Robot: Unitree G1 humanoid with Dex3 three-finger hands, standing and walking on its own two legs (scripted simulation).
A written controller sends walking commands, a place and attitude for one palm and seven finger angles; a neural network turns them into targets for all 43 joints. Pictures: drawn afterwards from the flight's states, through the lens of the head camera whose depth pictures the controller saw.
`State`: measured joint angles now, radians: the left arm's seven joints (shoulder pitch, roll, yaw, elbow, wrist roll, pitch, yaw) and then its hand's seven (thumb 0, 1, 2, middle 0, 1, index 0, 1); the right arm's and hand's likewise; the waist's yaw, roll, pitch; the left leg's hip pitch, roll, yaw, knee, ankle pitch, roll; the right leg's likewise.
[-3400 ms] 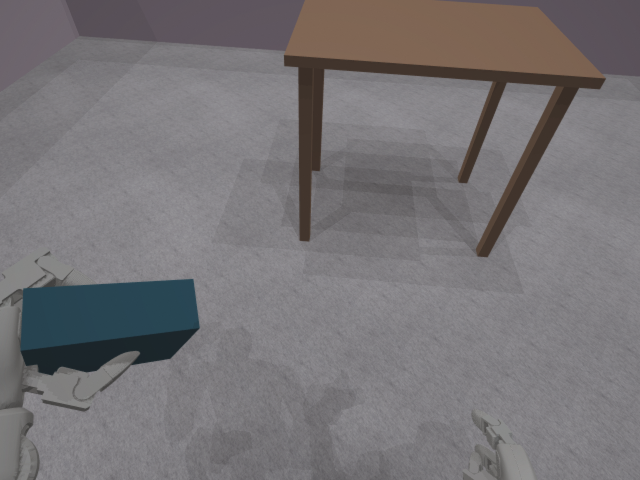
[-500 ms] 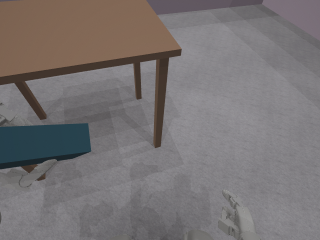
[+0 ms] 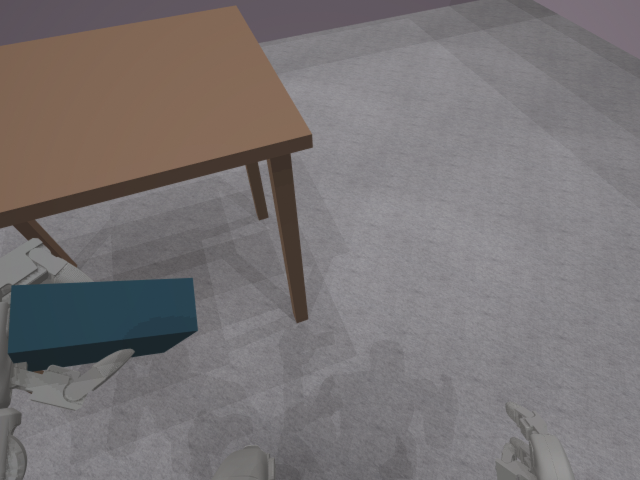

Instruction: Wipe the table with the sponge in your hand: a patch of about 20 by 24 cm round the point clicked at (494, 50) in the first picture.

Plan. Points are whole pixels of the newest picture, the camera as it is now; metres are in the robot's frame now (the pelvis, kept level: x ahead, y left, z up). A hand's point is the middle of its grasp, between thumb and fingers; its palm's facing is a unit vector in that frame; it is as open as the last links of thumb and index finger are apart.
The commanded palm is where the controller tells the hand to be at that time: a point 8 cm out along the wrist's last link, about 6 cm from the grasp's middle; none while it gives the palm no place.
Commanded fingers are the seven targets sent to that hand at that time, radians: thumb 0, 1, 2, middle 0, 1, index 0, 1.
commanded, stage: take the last steps up to it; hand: left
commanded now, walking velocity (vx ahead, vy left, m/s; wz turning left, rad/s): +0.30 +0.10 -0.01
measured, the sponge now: (130, 323) +0.24 +0.19 +0.14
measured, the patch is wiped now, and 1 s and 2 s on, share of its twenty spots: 0.00 0.00 0.00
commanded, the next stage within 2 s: come to a stop and stand still in 0.88 s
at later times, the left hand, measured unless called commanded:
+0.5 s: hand (101, 200) +0.35 +0.23 +0.19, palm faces +0.35 -0.79 -0.50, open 9.2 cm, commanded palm +0.30 +0.29 +0.17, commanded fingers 0.00 0.10 1.30 -1.20 -1.60 -1.20 -1.60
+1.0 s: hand (131, 151) +0.44 +0.24 +0.18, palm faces +0.39 -0.79 -0.47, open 9.2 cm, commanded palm +0.40 +0.28 +0.17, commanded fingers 0.00 0.10 1.30 -1.20 -1.60 -1.20 -1.60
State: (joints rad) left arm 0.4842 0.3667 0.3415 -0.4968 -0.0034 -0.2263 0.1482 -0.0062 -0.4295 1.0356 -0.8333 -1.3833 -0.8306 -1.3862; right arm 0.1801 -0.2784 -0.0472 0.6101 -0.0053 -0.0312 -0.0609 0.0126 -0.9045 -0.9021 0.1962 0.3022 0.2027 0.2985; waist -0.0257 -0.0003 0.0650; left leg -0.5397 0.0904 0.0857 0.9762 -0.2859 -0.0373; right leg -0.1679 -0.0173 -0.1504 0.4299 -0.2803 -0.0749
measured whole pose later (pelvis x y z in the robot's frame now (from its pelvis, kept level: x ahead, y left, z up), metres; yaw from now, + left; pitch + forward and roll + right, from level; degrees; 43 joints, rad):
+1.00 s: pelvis +0.23 +0.01 -0.02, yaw -1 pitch +0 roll +1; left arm 0.52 0.41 0.41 -0.60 -0.01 -0.26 0.17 -0.01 -0.43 1.04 -0.84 -1.37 -0.84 -1.38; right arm 0.19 -0.26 -0.06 0.57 0.00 -0.03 -0.07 0.01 -0.91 -0.90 0.19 0.30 0.20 0.30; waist 0.00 -0.03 0.06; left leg -0.30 0.05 0.15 0.54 -0.22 0.00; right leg -0.23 -0.11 -0.15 0.63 -0.38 0.01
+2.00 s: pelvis +0.16 -0.02 -0.01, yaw +0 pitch -2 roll +0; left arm 0.42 0.32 0.32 -0.42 0.00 -0.16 0.17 -0.01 -0.44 1.04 -0.85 -1.36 -0.84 -1.37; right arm 0.23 -0.13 0.05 0.63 0.00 -0.08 -0.04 0.01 -0.90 -0.90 0.20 0.30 0.21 0.30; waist 0.04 0.02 0.00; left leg -0.21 0.06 0.05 0.51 -0.26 -0.02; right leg -0.25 -0.01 -0.09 0.62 -0.40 0.02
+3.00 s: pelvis +0.09 -0.05 -0.01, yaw +1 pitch -1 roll -1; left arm 0.13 0.51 0.43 -0.28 0.01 -0.26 0.13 -0.01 -0.44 1.04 -0.85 -1.36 -0.84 -1.36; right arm 0.26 -0.21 0.05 0.62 0.00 -0.12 -0.05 0.01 -0.90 -0.90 0.20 0.30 0.20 0.30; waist 0.04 -0.02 0.06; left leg -0.34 0.03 0.02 0.59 -0.25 0.00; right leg -0.32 0.04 -0.09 0.52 -0.18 -0.06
